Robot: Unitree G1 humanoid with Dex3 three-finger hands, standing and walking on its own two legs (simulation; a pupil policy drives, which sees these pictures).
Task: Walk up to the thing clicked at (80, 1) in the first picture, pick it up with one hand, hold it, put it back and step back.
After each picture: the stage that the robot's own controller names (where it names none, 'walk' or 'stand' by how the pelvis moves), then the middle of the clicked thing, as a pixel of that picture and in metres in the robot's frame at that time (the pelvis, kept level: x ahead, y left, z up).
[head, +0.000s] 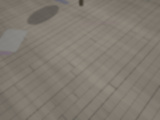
stand; out of the picture +2.29 -0.06 -0.65
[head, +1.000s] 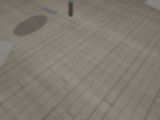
walk; (70, 8) +2.16 +0.04 -0.65
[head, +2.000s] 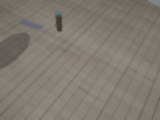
walk; (59, 21) +1.50 +0.15 -0.65
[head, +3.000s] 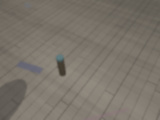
walk; (61, 65) +0.95 +0.18 -0.63
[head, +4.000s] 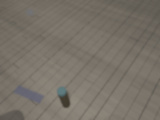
walk; (64, 98) +0.57 +0.19 -0.63
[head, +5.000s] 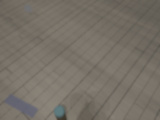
stand; (61, 116) +0.39 +0.16 -0.62
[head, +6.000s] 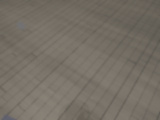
stand; out of the picture +0.33 +0.16 -0.65
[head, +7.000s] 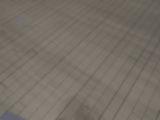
stand; out of the picture +0.34 +0.16 -0.66
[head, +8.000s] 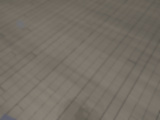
stand; out of the picture +0.33 +0.16 -0.66
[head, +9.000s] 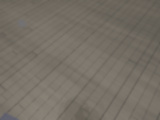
stand; out of the picture +0.33 +0.16 -0.66
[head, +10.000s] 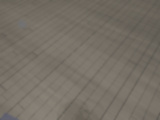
stand; out of the picture +0.33 +0.16 -0.66
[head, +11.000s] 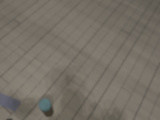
go down; (47, 108) +0.36 +0.18 -0.58
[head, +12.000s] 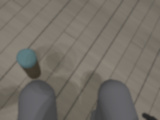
go down; (31, 66) +0.41 +0.21 -0.26
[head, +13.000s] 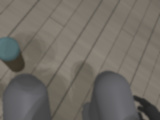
close in; (12, 58) +0.40 +0.23 -0.21
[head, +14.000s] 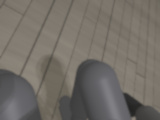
close; out of the picture +0.39 +0.26 -0.15
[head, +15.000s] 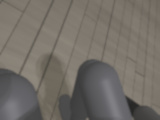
lift; out of the picture +0.38 +0.26 -0.15
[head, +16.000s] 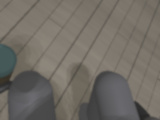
lift; out of the picture +0.31 +0.26 -0.09
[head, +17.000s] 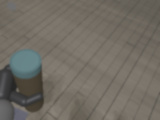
lift; (30, 86) +0.30 +0.16 +0.06
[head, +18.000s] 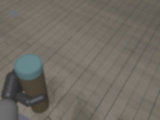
hold; (35, 88) +0.31 +0.16 +0.03
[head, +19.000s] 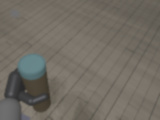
hold; (37, 87) +0.31 +0.15 +0.03
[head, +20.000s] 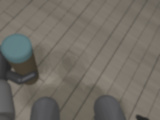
crouch; (24, 64) +0.38 +0.18 -0.04
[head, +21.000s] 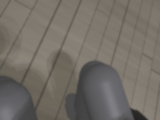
lower; out of the picture +0.41 +0.26 -0.16
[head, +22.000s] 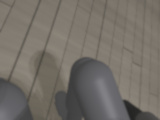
lower; out of the picture +0.42 +0.28 -0.16
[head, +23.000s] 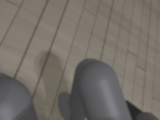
lower; out of the picture +0.40 +0.28 -0.16
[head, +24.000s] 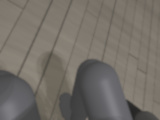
lower; out of the picture +0.39 +0.28 -0.16
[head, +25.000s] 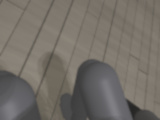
loosen; out of the picture +0.39 +0.27 -0.16
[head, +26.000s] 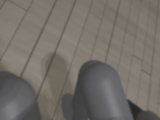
withdraw; out of the picture +0.39 +0.26 -0.16
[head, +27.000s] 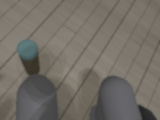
walk; (30, 60) +0.42 +0.21 -0.23
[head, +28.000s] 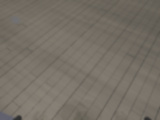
stand; out of the picture +0.33 +0.16 -0.59
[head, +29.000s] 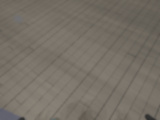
stand; out of the picture +0.34 +0.17 -0.60
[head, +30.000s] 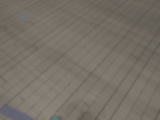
stand; out of the picture +0.35 +0.17 -0.61
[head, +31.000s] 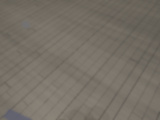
walk; out of the picture +0.37 +0.16 -0.65
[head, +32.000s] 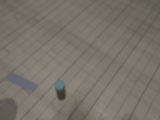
walk; (60, 91) +0.52 +0.14 -0.64
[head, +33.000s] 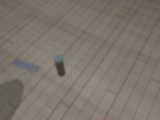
walk; (60, 66) +0.80 +0.22 -0.64
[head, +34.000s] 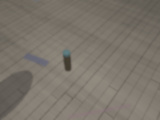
stand; (67, 61) +0.98 +0.15 -0.64
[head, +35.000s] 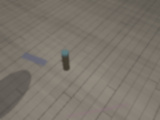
stand; (65, 60) +0.98 +0.15 -0.66
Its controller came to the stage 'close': yes
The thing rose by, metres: 0.68
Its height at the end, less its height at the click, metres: +0.00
